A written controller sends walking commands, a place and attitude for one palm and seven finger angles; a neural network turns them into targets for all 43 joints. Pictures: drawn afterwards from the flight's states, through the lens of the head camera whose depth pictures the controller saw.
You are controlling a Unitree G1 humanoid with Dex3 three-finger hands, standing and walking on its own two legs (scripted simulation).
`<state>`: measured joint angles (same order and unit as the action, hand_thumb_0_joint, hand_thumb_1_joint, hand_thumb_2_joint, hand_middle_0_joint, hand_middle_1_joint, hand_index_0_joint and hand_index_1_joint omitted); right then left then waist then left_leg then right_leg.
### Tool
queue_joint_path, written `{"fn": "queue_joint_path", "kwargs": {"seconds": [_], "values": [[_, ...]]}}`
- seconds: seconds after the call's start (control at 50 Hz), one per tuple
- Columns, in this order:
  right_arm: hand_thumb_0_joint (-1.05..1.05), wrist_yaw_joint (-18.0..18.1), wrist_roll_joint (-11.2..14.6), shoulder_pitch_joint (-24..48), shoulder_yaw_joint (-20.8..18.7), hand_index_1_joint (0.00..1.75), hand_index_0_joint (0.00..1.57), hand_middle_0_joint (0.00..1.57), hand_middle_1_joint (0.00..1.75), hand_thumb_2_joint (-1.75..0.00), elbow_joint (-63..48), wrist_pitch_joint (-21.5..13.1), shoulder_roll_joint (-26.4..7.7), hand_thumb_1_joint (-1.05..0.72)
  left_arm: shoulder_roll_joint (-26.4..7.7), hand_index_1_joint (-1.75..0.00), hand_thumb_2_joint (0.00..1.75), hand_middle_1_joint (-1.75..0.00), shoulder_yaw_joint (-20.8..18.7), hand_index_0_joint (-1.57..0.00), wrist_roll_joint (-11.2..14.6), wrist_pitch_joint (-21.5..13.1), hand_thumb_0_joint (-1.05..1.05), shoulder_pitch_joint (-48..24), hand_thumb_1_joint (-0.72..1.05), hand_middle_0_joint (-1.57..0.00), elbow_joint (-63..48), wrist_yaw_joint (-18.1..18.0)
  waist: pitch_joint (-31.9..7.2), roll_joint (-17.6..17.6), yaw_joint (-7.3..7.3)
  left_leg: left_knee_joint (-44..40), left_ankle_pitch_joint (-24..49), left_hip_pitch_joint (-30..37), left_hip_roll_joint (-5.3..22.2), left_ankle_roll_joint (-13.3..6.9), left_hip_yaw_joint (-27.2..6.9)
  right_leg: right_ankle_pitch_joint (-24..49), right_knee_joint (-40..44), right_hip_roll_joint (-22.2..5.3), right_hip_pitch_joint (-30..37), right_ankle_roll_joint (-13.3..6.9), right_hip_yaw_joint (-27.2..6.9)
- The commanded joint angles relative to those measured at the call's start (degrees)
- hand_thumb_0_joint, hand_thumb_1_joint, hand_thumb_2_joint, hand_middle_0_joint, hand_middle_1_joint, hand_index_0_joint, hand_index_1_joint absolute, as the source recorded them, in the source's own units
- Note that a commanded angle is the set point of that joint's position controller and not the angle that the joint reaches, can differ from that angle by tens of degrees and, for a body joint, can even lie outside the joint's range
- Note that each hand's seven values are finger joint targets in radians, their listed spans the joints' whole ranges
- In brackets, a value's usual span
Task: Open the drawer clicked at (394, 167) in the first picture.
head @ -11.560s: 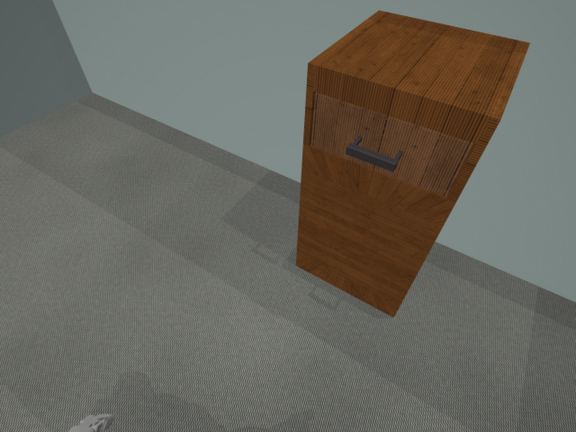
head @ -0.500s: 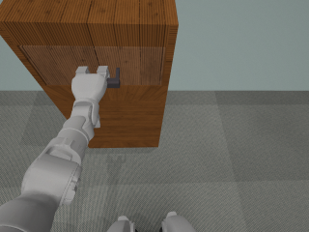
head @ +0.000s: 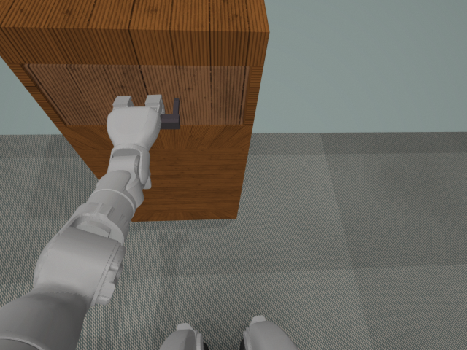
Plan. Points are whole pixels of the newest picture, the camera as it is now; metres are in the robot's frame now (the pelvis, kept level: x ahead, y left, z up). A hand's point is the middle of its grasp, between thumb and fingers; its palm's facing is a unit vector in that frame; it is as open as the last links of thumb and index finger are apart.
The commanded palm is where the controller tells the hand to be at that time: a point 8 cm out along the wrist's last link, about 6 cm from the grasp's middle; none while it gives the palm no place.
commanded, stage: close the thumb around the handle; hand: left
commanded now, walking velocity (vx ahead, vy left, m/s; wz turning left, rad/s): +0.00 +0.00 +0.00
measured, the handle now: (147, 112) +0.56 +0.11 +0.02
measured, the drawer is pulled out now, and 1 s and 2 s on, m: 0.00 0.00 0.07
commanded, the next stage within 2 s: pull the drawer open in 0.68 s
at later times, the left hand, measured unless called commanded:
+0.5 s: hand (143, 142) +0.50 +0.12 +0.00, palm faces -0.04 -0.03 -1.00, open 7.1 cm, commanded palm +0.48 +0.12 +0.05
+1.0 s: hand (143, 145) +0.50 +0.12 +0.00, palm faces -0.05 -0.05 -1.00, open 5.6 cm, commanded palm +0.45 +0.13 +0.05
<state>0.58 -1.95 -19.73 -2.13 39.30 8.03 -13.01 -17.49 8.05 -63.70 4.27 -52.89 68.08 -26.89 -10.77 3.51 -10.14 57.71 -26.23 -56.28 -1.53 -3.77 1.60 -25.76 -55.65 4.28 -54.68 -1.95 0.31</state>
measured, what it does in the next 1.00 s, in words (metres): stands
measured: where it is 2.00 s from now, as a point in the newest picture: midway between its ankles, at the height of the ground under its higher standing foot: outside the picture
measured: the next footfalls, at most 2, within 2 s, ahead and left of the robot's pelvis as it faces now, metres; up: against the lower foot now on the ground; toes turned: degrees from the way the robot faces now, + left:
none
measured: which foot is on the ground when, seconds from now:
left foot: down 0.00-1.00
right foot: down 0.00-1.00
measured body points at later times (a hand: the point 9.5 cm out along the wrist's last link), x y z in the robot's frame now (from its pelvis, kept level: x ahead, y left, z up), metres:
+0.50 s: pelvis +0.00 +0.00 +0.00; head +0.12 +0.00 +0.43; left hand +0.50 +0.12 +0.05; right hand +0.01 -0.26 -0.13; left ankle +0.00 +0.08 -0.67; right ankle -0.01 -0.10 -0.67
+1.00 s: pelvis +0.02 -0.01 +0.01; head +0.13 -0.01 +0.45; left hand +0.49 +0.12 +0.05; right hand +0.03 -0.27 -0.12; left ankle +0.00 +0.08 -0.67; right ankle -0.01 -0.10 -0.67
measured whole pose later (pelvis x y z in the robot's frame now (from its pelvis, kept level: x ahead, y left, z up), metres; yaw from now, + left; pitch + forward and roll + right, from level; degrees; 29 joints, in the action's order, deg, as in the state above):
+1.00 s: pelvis +0.02 -0.01 +0.01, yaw -1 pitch +24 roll -1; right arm 0.0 -1.9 -19.0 -3.0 38.3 9.5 -12.6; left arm -17.1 7.3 -63.1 3.2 -45.0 60.6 -25.8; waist -11.2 3.2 -8.0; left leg 54.1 -26.6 -51.3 -0.8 -3.2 2.7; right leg -25.8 -52.7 5.1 -50.6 -2.5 -1.2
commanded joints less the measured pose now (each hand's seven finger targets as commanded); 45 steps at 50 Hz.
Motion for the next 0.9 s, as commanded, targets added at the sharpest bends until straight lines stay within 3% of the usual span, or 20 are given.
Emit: {"fn": "queue_joint_path", "kwargs": {"seconds": [0.0,0.04,0.1,0.14,0.2,0.22,0.24,0.28,0.46,0.5,0.54,0.58,0.6,0.62,0.68,0.74,0.86,0.88], "values": [[0.0,0.61,-0.28,-7.91,-3.55,0.3,0.2,0.2,0.3,-0.9,-2.63,-0.53,-9.3,-0.9,-10.21,-1.21,0.35,-1.21,-2.04,-0.31,-0.31,0.73,0.0,-26.01,-0.39,-0.31,-10.16,-2.69,-26.81,0.3,-0.98,-4.04,23.24,21.49,1.08,1.16,-3.35,19.45,6.3,-0.45,9.49,-0.57,-0.02],[0.0,0.51,-0.32,-7.92,-3.56,0.3,0.2,0.2,0.3,-0.9,-2.73,-0.4,-9.34,-0.9,-10.48,-1.22,0.4,-1.22,-2.74,-0.32,-0.11,0.89,0.0,-24.53,-0.28,-0.32,-10.13,-2.73,-27.58,0.71,-0.43,-4.04,24.69,22.24,1.14,1.26,-3.37,20.65,6.09,-0.39,10.02,-0.67,0.06],[0.0,0.39,-0.27,-7.92,-3.7,0.3,0.2,0.2,0.3,-0.9,-2.38,-0.28,-9.19,-0.9,-8.0,-1.24,0.47,-1.24,-0.74,-0.33,-0.19,1.23,0.0,-25.55,-0.11,-0.33,-9.9,-2.69,-25.58,0.64,-1.35,-4.1,24.61,22.53,1.34,1.35,-3.46,20.13,6.55,-0.31,8.66,-0.59,0.22],[0.0,0.42,-0.31,-8.05,-3.68,0.3,0.2,0.2,0.3,-0.9,-2.4,-0.32,-9.34,-0.9,-9.45,-1.25,0.52,-1.25,-1.85,-0.34,0.01,0.9,0.0,-26.59,0.0,-0.34,-10.92,-2.68,-27.29,1.04,-1.13,-4.03,24.93,23.29,1.48,1.41,-3.87,19.97,6.1,-0.36,8.66,-0.62,0.28],[0.0,0.39,-0.27,-7.9,-3.63,0.3,0.2,0.2,0.3,-0.9,-2.49,-0.19,-9.17,-0.9,-8.52,-1.27,0.59,-1.27,-1.22,-0.35,-0.07,1.18,0.0,-25.1,0.17,-0.35,-10.36,-2.47,-26.52,1.44,-0.79,-4.21,25.23,23.33,1.38,1.47,-3.64,20.19,6.37,-0.28,8.84,-0.71,0.32],[0.0,0.38,-0.36,-7.9,-3.68,0.3,0.2,0.2,0.3,-0.9,-2.26,-0.16,-9.14,-0.9,-7.79,-1.28,0.61,-1.28,-0.8,-0.35,0.16,1.16,0.0,-25.94,0.23,-0.35,-9.95,-2.33,-26.14,0.48,-1.55,-4.04,25.45,23.22,1.47,1.43,-3.8,20.4,6.38,-0.3,8.56,-0.67,0.43],[0.0,0.47,-0.28,-8.11,-3.58,0.3,0.2,0.2,0.3,-0.9,-2.32,-0.12,-9.25,-0.9,-8.86,-1.28,0.64,-1.28,-1.5,-0.36,0.02,1.18,0.0,-25.34,0.28,-0.36,-9.56,-2.3,-25.67,0.27,-1.19,-3.93,25.06,22.35,1.35,1.34,-3.64,20.52,6.28,-0.33,8.83,-0.61,0.21],[0.0,0.47,-0.32,-8.02,-3.64,0.3,0.2,0.2,0.3,-0.9,-2.38,-0.14,-9.16,-0.9,-7.6,-1.3,0.68,-1.3,-0.41,-0.36,0.07,1.17,0.0,-25.77,0.4,-0.36,-10.31,-2.18,-25.95,0.72,-1.52,-4.02,25.18,22.9,1.43,1.39,-3.67,20.58,6.34,-0.35,8.57,-0.59,0.24],[0.0,0.29,-0.36,-7.87,-3.76,0.3,0.2,0.2,0.3,-0.9,-2.58,0.16,-8.84,-0.9,-7.59,-1.35,0.9,-1.35,-1.06,-0.4,0.05,0.62,0.0,-23.1,0.9,-0.4,-11.1,-1.93,-27.15,0.78,-0.43,-3.8,27.92,23.8,1.39,1.53,-3.43,23.38,6.08,-0.3,10.31,-0.69,0.08],[0.0,0.13,-0.41,-7.79,-3.97,0.3,0.2,0.2,0.3,-0.9,-2.53,0.13,-8.63,-0.9,-5.17,-1.35,0.9,-1.35,0.68,-0.4,0.19,0.47,0.0,-23.55,0.9,-0.4,-11.9,-1.86,-27.16,0.5,-1.03,-3.66,27.91,24.34,1.48,1.45,-3.34,23.57,6.36,-0.3,10.07,-0.56,0.09],[0.0,0.13,-0.33,-7.71,-3.97,0.3,0.2,0.2,0.3,-0.9,-2.53,0.31,-8.73,-0.9,-6.59,-1.35,0.9,-1.35,-0.6,-0.4,0.19,0.28,0.0,-22.2,0.9,-0.4,-11.55,-1.86,-26.96,0.36,-0.39,-3.87,27.92,24.36,1.46,1.56,-3.46,23.44,6.36,-0.34,10.41,-0.63,0.0],[0.0,0.07,-0.43,-7.63,-4.0,0.3,0.2,0.2,0.3,-0.9,-2.5,0.3,-8.63,-0.9,-5.74,-1.35,0.9,-1.35,0.09,-0.4,0.32,0.16,0.0,-22.85,0.9,-0.4,-12.65,-2.04,-26.88,0.71,-0.56,-4.03,27.55,23.99,1.32,1.41,-3.08,24.11,6.64,-0.41,11.07,-0.59,-0.15],[0.0,0.11,-0.36,-7.59,-3.95,0.3,0.2,0.2,0.3,-0.9,-2.42,0.39,-8.7,-0.9,-7.92,-1.35,0.9,-1.35,-1.68,-0.4,0.06,0.25,0.0,-21.8,0.9,-0.4,-12.35,-2.22,-27.02,0.21,0.04,-3.98,27.92,23.66,1.28,1.39,-2.88,24.87,6.5,-0.38,11.92,-0.65,-0.32],[0.0,0.1,-0.42,-7.21,-3.83,0.3,0.2,0.2,0.3,-0.9,-2.57,0.47,-8.67,-0.9,-7.64,-1.35,0.9,-1.35,-1.48,-0.4,0.45,0.19,0.0,-21.97,0.9,-0.4,-12.43,-2.12,-27.4,0.12,0.11,-3.98,27.91,23.28,1.11,1.43,-2.99,25.22,6.41,-0.4,12.46,-0.68,-0.45],[0.0,0.18,-0.22,-7.26,-3.81,0.3,0.2,0.2,0.3,-0.9,-2.58,0.42,-8.63,-0.9,-7.44,-1.35,0.9,-1.35,-1.02,-0.4,0.44,0.45,0.0,-21.71,0.9,-0.4,-11.82,-2.12,-25.61,-0.92,-0.39,-4.32,26.46,21.91,0.92,1.21,-2.63,25.21,6.95,-0.52,13.12,-0.47,-0.64],[0.0,0.25,-0.33,-7.24,-3.9,0.3,0.2,0.2,0.3,-0.9,-2.5,0.38,-8.57,-0.9,-7.85,-1.35,0.9,-1.35,-1.27,-0.4,0.41,0.09,0.0,-22.08,0.9,-0.4,-12.83,-2.08,-27.55,-0.51,-0.33,-4.03,27.69,22.96,0.94,1.21,-2.53,26.55,6.75,-0.61,13.57,-0.44,-0.79],[0.0,0.15,-0.12,-6.18,-3.8,0.3,0.2,0.2,0.3,-0.9,-3.71,0.78,-8.28,-0.9,-9.1,-1.35,0.9,-1.35,-3.5,-0.4,0.84,-0.43,0.0,-12.7,0.9,-0.4,-13.74,-1.39,-27.74,-1.11,3.01,-5.26,29.09,22.36,0.54,1.24,-1.4,30.63,7.16,-0.65,18.77,-0.57,-1.36],[0.0,0.11,-0.16,-5.89,-3.82,0.3,0.2,0.2,0.3,-0.9,-4.13,0.81,-8.16,-0.9,-7.92,-1.35,0.9,-1.35,-2.65,-0.4,0.85,-0.74,0.0,-11.55,0.9,-0.4,-14.99,-1.29,-27.86,-0.6,3.21,-5.38,30.18,23.04,0.58,1.26,-1.24,31.7,7.24,-0.62,19.04,-0.58,-1.48]]}}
